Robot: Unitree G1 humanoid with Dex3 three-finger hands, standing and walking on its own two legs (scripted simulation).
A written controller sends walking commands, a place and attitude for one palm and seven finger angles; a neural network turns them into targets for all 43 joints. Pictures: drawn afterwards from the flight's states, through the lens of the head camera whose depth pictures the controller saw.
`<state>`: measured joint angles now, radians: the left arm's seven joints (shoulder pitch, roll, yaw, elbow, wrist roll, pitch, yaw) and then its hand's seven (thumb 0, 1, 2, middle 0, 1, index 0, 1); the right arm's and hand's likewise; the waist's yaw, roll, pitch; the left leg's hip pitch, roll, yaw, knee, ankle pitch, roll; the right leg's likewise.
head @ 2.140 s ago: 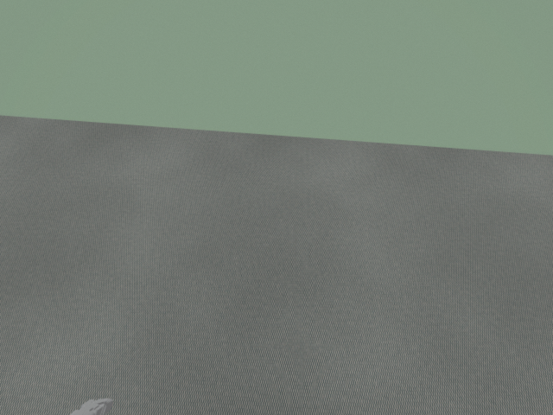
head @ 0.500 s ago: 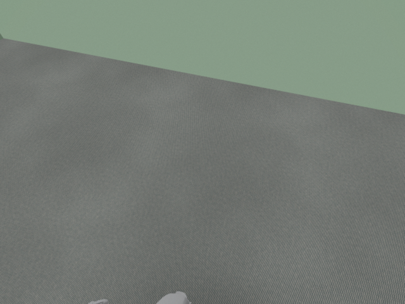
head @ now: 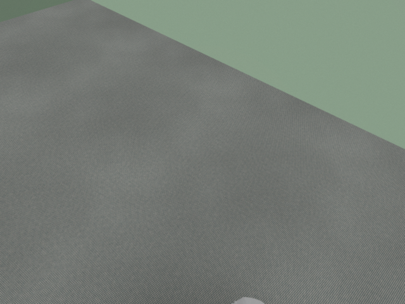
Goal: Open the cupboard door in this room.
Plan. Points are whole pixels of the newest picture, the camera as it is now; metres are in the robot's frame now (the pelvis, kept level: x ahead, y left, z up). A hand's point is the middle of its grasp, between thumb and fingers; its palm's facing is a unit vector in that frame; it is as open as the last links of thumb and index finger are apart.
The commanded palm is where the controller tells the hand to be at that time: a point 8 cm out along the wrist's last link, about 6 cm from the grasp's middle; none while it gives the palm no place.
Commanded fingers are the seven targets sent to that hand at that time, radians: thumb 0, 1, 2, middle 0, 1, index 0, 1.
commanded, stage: turn or walk to find it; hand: left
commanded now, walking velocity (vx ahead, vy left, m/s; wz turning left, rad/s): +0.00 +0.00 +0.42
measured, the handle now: out of the picture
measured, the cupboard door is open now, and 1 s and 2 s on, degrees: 0 0 0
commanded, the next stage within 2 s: none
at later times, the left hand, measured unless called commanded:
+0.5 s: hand out of the picture +0.00 +0.16 -0.15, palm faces +0.25 -0.93 -0.26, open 7.4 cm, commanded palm none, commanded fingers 0.00 0.90 0.90 -0.20 -0.30 -0.20 -0.30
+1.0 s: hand out of the picture -0.06 +0.20 -0.16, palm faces +0.46 -0.85 -0.27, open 7.4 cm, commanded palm none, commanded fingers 0.00 0.90 0.90 -0.20 -0.30 -0.20 -0.30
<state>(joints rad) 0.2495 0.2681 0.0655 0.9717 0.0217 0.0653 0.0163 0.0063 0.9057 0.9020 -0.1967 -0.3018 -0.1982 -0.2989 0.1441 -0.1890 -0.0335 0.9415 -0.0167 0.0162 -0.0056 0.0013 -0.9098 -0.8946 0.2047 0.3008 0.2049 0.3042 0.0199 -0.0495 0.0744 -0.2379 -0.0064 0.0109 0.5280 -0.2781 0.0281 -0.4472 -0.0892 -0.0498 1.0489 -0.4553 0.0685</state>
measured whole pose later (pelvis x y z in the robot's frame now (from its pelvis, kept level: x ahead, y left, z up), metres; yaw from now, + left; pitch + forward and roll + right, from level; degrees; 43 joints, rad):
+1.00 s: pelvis -0.05 -0.03 +0.00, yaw +26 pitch +0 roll +0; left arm 0.18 0.22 0.06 0.93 0.01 0.04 0.02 0.00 0.91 0.90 -0.20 -0.30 -0.20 -0.30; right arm 0.18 -0.20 -0.05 0.96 -0.03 0.03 0.00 0.00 -0.91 -0.89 0.21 0.30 0.21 0.30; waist -0.02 0.01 0.06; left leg -0.27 -0.03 -0.04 0.50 -0.23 0.01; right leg -0.33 -0.05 -0.04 0.73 -0.42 0.06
